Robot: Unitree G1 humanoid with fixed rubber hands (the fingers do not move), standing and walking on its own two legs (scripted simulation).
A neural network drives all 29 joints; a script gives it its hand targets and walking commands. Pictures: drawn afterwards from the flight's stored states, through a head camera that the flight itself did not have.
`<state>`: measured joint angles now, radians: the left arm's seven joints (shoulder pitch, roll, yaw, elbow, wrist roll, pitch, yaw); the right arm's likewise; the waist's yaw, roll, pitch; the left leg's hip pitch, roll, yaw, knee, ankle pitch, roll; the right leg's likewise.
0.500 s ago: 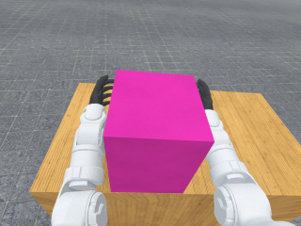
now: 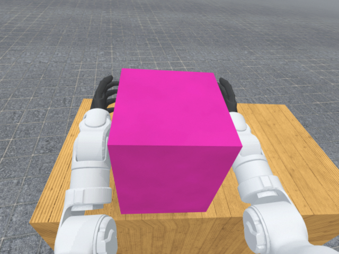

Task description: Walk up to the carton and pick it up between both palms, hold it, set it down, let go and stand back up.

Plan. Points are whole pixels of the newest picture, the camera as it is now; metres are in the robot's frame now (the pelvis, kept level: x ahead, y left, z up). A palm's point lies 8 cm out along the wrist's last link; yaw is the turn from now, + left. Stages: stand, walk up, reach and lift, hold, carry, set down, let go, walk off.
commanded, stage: reach and lift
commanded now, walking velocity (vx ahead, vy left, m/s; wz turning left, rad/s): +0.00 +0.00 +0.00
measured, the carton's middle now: (166, 144) +0.32 -0.01 +0.14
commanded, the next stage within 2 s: hold in 1.08 s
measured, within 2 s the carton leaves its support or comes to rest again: neither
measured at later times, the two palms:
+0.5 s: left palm (102, 97) +0.38 +0.12 +0.23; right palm (233, 96) +0.38 -0.17 +0.23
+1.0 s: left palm (98, 92) +0.38 +0.13 +0.24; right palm (231, 89) +0.38 -0.16 +0.25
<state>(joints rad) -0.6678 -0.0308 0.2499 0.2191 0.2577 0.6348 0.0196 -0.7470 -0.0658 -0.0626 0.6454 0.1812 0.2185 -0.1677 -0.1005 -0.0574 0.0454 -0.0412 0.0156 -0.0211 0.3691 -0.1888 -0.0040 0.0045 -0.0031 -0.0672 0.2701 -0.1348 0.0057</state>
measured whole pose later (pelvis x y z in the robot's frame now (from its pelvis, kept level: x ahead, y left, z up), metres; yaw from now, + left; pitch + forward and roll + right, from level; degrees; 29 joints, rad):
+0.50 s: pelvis +0.00 -0.01 +0.00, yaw +0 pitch -7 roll -1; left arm -0.80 -0.02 0.32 0.32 0.26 0.71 0.00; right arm -0.89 -0.09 -0.10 0.74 0.20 0.33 -0.17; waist -0.09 -0.05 -0.01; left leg -0.04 0.02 -0.02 0.34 -0.17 -0.01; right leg -0.02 0.00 -0.06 0.29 -0.14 0.00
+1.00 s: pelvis +0.01 +0.00 +0.00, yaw +0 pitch -7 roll -1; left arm -0.77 -0.01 0.29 0.20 0.24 0.79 0.02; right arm -0.90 -0.13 -0.02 0.65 0.32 0.41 -0.21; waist -0.10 -0.03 -0.02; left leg -0.06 0.03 -0.02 0.38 -0.21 -0.01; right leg -0.01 0.01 -0.06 0.27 -0.14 0.00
